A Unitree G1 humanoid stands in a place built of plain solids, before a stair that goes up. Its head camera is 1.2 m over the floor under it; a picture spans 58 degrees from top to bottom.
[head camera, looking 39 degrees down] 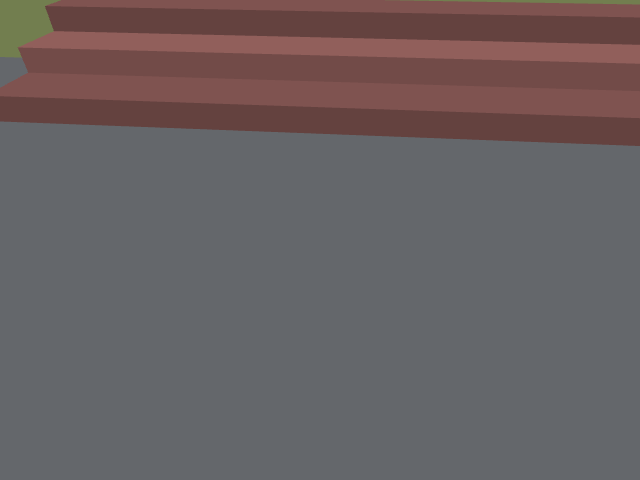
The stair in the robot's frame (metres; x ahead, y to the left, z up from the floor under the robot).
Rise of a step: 0.17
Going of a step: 0.45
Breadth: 7.41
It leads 5 degrees to the right of straight ahead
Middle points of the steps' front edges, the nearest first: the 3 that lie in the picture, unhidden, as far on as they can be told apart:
2.41 -1.55 0.17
2.86 -1.59 0.35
3.31 -1.62 0.52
